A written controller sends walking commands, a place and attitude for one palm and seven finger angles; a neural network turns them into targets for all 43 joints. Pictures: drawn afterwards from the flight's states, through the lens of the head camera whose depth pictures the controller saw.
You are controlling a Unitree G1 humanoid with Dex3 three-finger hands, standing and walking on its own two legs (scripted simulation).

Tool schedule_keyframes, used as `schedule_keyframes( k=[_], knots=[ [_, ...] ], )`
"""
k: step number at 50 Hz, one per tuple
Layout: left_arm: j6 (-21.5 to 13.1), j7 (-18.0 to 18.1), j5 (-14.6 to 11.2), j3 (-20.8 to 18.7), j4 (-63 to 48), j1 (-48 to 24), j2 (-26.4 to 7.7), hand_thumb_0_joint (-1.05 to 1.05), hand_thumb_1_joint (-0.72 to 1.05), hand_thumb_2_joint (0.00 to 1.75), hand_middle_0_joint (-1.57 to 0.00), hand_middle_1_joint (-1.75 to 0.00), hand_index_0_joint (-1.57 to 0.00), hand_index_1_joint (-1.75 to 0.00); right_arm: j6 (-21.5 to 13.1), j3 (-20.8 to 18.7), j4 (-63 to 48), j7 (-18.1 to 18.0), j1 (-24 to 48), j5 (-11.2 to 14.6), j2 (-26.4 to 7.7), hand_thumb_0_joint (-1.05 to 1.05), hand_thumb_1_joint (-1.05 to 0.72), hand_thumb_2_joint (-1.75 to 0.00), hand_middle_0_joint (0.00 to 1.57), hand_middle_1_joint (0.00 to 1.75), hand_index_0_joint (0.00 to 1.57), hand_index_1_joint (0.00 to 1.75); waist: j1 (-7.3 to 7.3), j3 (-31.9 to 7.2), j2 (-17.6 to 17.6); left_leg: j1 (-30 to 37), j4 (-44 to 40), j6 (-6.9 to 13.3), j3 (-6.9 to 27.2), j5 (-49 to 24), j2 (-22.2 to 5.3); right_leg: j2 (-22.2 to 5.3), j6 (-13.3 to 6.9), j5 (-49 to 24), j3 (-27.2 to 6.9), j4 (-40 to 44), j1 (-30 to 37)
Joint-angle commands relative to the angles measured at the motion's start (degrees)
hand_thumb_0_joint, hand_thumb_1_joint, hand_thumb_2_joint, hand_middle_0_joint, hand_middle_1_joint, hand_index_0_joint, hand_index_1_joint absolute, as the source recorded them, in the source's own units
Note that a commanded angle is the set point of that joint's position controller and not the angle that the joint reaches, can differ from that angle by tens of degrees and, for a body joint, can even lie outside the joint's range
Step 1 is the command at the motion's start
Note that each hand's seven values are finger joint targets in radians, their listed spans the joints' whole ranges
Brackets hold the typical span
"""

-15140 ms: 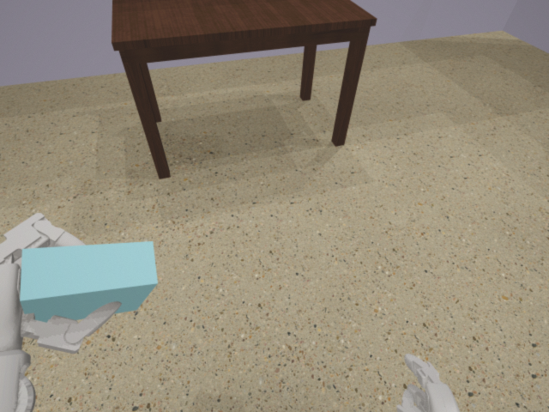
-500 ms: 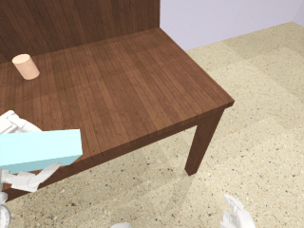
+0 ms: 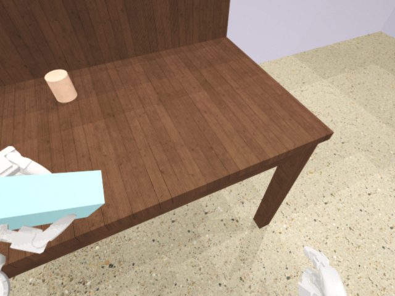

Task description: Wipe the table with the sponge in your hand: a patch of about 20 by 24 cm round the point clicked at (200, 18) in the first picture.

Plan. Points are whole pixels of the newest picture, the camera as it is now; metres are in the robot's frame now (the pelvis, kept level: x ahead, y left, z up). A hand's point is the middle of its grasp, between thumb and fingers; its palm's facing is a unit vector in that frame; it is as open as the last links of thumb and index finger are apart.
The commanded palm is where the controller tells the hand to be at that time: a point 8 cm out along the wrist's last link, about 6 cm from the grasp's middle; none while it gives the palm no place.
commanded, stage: shuffle to correct the standing spot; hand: left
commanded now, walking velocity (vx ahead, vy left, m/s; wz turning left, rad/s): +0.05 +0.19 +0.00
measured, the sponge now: (65, 199) +0.23 +0.21 +0.15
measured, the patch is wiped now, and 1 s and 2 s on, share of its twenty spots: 0.00 0.00 0.00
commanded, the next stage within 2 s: come to a stop and stand still in 0.94 s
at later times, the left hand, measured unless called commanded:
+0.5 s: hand out of the picture +0.19 +0.35 +0.18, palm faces +0.43 -0.80 -0.41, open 9.2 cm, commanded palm +0.14 +0.38 +0.19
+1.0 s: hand out of the picture +0.22 +0.39 +0.18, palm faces +0.36 -0.81 -0.46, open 9.2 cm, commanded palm +0.15 +0.44 +0.19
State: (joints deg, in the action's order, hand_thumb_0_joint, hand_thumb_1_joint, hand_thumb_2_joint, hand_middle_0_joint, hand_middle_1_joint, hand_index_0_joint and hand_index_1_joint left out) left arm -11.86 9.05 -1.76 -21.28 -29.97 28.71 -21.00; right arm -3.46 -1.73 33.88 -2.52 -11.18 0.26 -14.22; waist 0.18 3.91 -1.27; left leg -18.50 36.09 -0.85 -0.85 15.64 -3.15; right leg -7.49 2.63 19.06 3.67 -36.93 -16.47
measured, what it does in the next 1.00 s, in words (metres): steps to the left: left foot, then right foot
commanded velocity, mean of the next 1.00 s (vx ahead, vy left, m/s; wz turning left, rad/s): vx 0.14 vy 0.06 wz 0.00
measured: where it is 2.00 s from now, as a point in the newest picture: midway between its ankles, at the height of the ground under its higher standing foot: outside the picture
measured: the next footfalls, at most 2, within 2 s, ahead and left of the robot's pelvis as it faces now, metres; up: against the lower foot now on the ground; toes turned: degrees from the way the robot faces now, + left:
left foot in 0.02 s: +0.06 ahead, +0.26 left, +0.00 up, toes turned +0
right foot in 0.54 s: +0.03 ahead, +0.07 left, +0.00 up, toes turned -3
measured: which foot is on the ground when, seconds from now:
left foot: up 0.00-0.00, down 0.02-1.00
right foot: down 0.00-0.32, up 0.34-0.52, down 0.54-1.00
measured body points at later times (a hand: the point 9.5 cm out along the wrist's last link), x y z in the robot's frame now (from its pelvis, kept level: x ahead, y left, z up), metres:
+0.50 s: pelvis -0.02 +0.10 +0.00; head -0.01 +0.10 +0.45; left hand +0.16 +0.39 +0.20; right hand +0.15 -0.11 -0.09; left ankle +0.03 +0.20 -0.73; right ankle -0.04 +0.00 -0.71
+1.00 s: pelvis +0.00 +0.15 +0.00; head +0.02 +0.15 +0.45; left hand +0.19 +0.43 +0.21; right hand +0.15 -0.06 -0.09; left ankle +0.03 +0.29 -0.73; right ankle -0.02 +0.07 -0.73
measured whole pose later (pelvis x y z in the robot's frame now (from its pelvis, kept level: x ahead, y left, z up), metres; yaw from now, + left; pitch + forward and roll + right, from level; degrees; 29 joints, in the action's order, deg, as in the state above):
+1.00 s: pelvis +0.00 +0.15 +0.00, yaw +0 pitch +0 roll -1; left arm -11.1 6.9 -1.8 -22.1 -31.0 27.5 -22.5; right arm -6.2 1.0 34.8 -3.1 -12.8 0.4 -9.2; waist 1.2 3.1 0.7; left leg -19.5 34.6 -1.3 -0.4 15.0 -2.9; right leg 1.3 -2.6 17.8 5.7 -32.5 -14.0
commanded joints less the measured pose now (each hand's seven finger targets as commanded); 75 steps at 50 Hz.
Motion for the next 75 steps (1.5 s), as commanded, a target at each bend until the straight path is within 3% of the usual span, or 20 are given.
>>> schedule_keyframes(
  k=[1, 6, 10, 14, 16, 19, 25, 29, 32, 36, 39, 41, 46, 51, 58, 70, 71, 72, 73, 75],
  knots=[
    [-3.86, 1.51, -0.81, -7.78, -15.46, -6.13, -11.15, 0.00, 0.10, 1.30, -1.20, -1.60, -1.20, -1.60, -4.70, -2.59, -9.55, -1.06, 4.48, 0.95, -5.62, 0.00, -0.90, -0.90, 0.20, 0.30, 0.20, 0.30, -0.18, -9.16, 12.38, 6.23, -12.08, 4.69, 8.08, -13.25, -6.55, 3.31, -1.03, -0.79, 0.53, -7.50, -2.54],
    [-4.70, 0.91, -0.72, -8.12, -15.17, -3.85, -9.84, 0.00, 0.10, 1.30, -1.20, -1.60, -1.20, -1.60, -6.88, -1.69, -8.37, 0.35, 4.31, 0.83, -4.97, 0.00, -0.90, -0.90, 0.20, 0.30, 0.20, 0.30, -0.96, -10.97, 12.45, 0.19, -5.63, 6.24, 5.21, -18.95, -5.60, 4.48, -1.85, -1.12, 0.90, 2.23, 5.61],
    [-4.27, 1.73, -1.55, -8.95, -12.21, -1.85, -11.25, 0.00, 0.10, 1.30, -1.20, -1.60, -1.20, -1.60, -5.02, -2.17, -8.70, 1.60, 4.93, 0.92, -4.28, 0.00, -0.90, -0.90, 0.20, 0.30, 0.20, 0.30, -1.23, -9.40, -15.74, -14.40, 18.26, -0.49, 1.31, 9.80, 1.22, -17.75, -13.04, -25.22, -24.83, 13.94, 13.72],
    [-3.87, 1.59, -1.03, -9.05, -12.57, -2.58, -10.26, 0.00, 0.10, 1.30, -1.20, -1.60, -1.20, -1.60, -3.59, -0.65, -6.57, 0.34, 4.38, 0.64, -2.57, 0.00, -0.90, -0.90, 0.20, 0.30, 0.20, 0.30, 1.35, -10.09, 0.72, 6.43, -8.63, 0.56, -0.93, -2.84, 2.80, -5.06, -4.79, -15.17, -4.84, -0.04, 0.86],
    [-4.29, 0.97, -0.91, -7.59, -15.82, -6.77, -10.41, 0.00, 0.10, 1.30, -1.20, -1.60, -1.20, -1.60, -4.41, -2.27, -8.59, 0.01, 3.81, 0.92, -5.21, 0.00, -0.90, -0.90, 0.20, 0.30, 0.20, 0.30, 0.88, -9.60, 17.02, 8.53, -15.86, 6.50, 15.13, -11.88, -9.41, 4.86, -0.76, 9.48, 0.27, -16.82, -8.11],
    [-3.99, 0.49, -0.72, -7.59, -12.75, -6.74, -10.97, 0.00, 0.10, 1.30, -1.20, -1.60, -1.20, -1.60, -5.64, -1.52, -7.25, -0.13, 4.35, -0.05, -4.01, 0.00, -0.90, -0.90, 0.20, 0.30, 0.20, 0.30, 1.06, -7.43, 10.95, 3.65, -19.03, 12.56, 20.56, -2.67, -11.71, 3.77, -1.96, 11.85, -2.94, -25.45, -10.87],
    [-3.38, 0.52, -0.67, -5.79, -12.33, -5.51, -9.06, 0.00, 0.10, 1.30, -1.20, -1.60, -1.20, -1.60, -6.49, 0.48, -7.13, 0.37, 5.64, 0.10, -3.92, 0.00, -0.90, -0.90, 0.20, 0.30, 0.20, 0.30, -0.35, -9.03, 11.72, -6.06, -15.22, 6.99, 8.95, 8.49, -5.08, 4.80, -3.05, -0.63, 2.03, 7.67, 10.19],
    [-3.22, 0.13, -1.65, -6.16, -5.58, -5.11, -8.82, 0.00, 0.10, 1.30, -1.20, -1.60, -1.20, -1.60, -3.90, -1.83, -7.10, 1.05, 3.55, 0.45, -5.16, 0.00, -0.90, -0.90, 0.20, 0.30, 0.20, 0.30, -0.33, -5.33, -14.67, -19.33, 21.40, 0.97, 2.37, 8.64, 3.06, -18.45, -16.15, 1.81, -32.35, 24.42, 11.11],
    [-4.70, 0.37, -0.74, -7.28, -7.01, -7.03, -10.36, 0.00, 0.10, 1.30, -1.20, -1.60, -1.20, -1.60, -3.40, -0.04, -6.04, 0.90, 4.31, 0.26, -3.39, 0.00, -0.90, -0.90, 0.20, 0.30, 0.20, 0.30, 0.43, -4.99, -3.83, -13.24, 16.46, 1.39, 4.39, 6.74, -1.80, -13.59, -12.85, -13.03, -15.54, 17.38, 5.95],
    [-4.59, 0.20, -0.49, -5.16, -9.58, -8.25, -9.06, 0.00, 0.10, 1.30, -1.20, -1.60, -1.20, -1.60, -5.18, -1.08, -6.75, -1.00, 4.50, 0.12, -2.81, 0.00, -0.90, -0.90, 0.20, 0.30, 0.20, 0.30, -0.19, -7.91, 0.90, 9.33, -9.63, 1.85, -4.90, -4.05, 4.01, -2.37, -7.03, -4.45, -4.24, 7.69, 0.30],
    [-3.98, -0.19, -0.43, -4.28, -10.50, -8.84, -8.89, 0.00, 0.10, 1.30, -1.20, -1.60, -1.20, -1.60, -5.13, -2.37, -8.36, -1.70, 3.84, 1.01, -5.51, 0.00, -0.90, -0.90, 0.20, 0.30, 0.20, 0.30, 0.10, -7.50, 11.54, 10.53, -17.45, 10.35, 18.92, -4.50, -12.05, 6.50, -2.40, 9.22, -0.56, -11.04, -9.06],
    [-3.33, -0.44, -0.17, -6.41, -12.20, -10.26, -11.44, 0.00, 0.10, 1.30, -1.20, -1.60, -1.20, -1.60, -5.43, -1.37, -7.61, -1.90, 5.22, -0.02, -3.80, 0.00, -0.90, -0.90, 0.20, 0.30, 0.20, 0.30, 0.65, -5.52, 14.60, 2.86, -22.46, 13.33, 24.12, 2.40, -14.19, 5.47, -3.02, 10.80, -2.89, -18.13, -7.83],
    [-3.39, -0.53, -0.60, -7.61, -16.66, -3.45, -11.06, 0.00, 0.10, 1.30, -1.20, -1.60, -1.20, -1.60, -6.16, -0.56, -7.88, -0.86, 3.47, 0.56, -3.69, 0.00, -0.90, -0.90, 0.20, 0.30, 0.20, 0.30, -0.54, -12.35, 14.58, 2.40, -12.20, 7.51, 8.72, -8.75, -8.43, 6.39, -3.62, -0.76, 0.70, 8.21, 6.82],
    [-0.45, -0.98, -2.83, -7.46, -8.65, -3.47, -9.97, 0.00, 0.10, 1.30, -1.20, -1.60, -1.20, -1.60, -4.87, -0.89, -7.49, -1.04, 1.61, 0.97, -3.16, 0.00, -0.90, -0.90, 0.20, 0.30, 0.20, 0.30, 1.09, -10.56, -8.62, -0.73, 4.40, 1.10, -1.41, -0.02, 1.71, -5.65, -11.85, -13.81, -18.34, 17.39, 5.86],
    [0.16, -0.46, -1.35, -5.33, -10.74, -8.99, -10.81, 0.00, 0.10, 1.30, -1.20, -1.60, -1.20, -1.60, -4.44, 0.82, -7.86, -1.74, 6.52, 0.71, -2.92, 0.00, -0.90, -0.90, 0.20, 0.30, 0.20, 0.30, -0.04, -11.68, 5.77, 10.17, -9.90, 3.36, 4.63, -30.19, -4.48, 3.08, -3.58, -29.20, -4.86, 8.48, 9.27],
    [0.80, 0.21, -3.09, -6.14, -10.07, -0.26, -9.83, 0.00, 0.10, 1.30, -1.20, -1.60, -1.20, -1.60, -3.11, 0.42, -9.79, -2.61, 5.08, 0.73, -3.37, 0.00, -0.90, -0.90, 0.20, 0.30, 0.20, 0.30, -0.26, -11.21, 5.58, 6.85, -13.78, 1.52, 3.60, -16.19, -3.46, 2.56, -3.47, -22.94, -5.48, 17.02, 12.67],
    [-4.87, -1.16, 5.99, -36.25, -20.98, -60.67, -52.04, 0.00, 0.10, 1.30, -1.20, -1.60, -1.20, -1.60, -6.55, -2.20, -9.44, -2.10, -3.30, -1.83, -6.86, 0.00, -0.90, -0.90, 0.20, 0.30, 0.20, 0.30, -2.69, 0.59, -4.11, -0.39, -3.82, 2.52, -2.07, -16.27, -2.05, 0.84, 0.87, -27.31, -10.06, 23.49, -0.36],
    [-2.25, -3.57, 0.91, -14.34, 12.65, -29.63, -19.16, 0.00, 0.10, 1.30, -1.20, -1.60, -1.20, -1.60, -6.67, -0.10, -5.55, -1.48, 0.92, -0.45, -0.50, 0.00, -0.90, -0.90, 0.20, 0.30, 0.20, 0.30, -1.56, -10.49, -5.16, 7.19, -7.29, 2.11, -0.88, -17.05, 3.87, -1.00, -5.25, -33.06, -11.24, 17.89, 4.67],
    [-1.03, -3.67, -0.41, -9.33, 11.62, -24.16, -12.61, 0.00, 0.10, 1.30, -1.20, -1.60, -1.20, -1.60, -7.05, -2.38, -8.24, -0.67, 2.71, 0.90, -4.78, 0.00, -0.90, -0.90, 0.20, 0.30, 0.20, 0.30, -2.89, -13.98, 6.48, 13.93, -10.06, 1.43, -1.56, -17.31, 1.48, -0.23, -5.50, -33.79, -13.35, 14.03, 5.00],
    [-2.94, -4.56, -1.55, -2.89, 4.20, -16.63, -8.24, 0.00, 0.10, 1.30, -1.20, -1.60, -1.20, -1.60, -7.29, -1.71, -9.27, 0.95, 1.36, 1.16, -4.96, 0.00, -0.90, -0.90, 0.20, 0.30, 0.20, 0.30, -2.80, -13.70, 3.99, 11.06, -8.83, 2.05, -1.78, -19.09, -0.05, 1.16, -1.31, -33.01, -10.06, 14.41, 9.75]
  ],
)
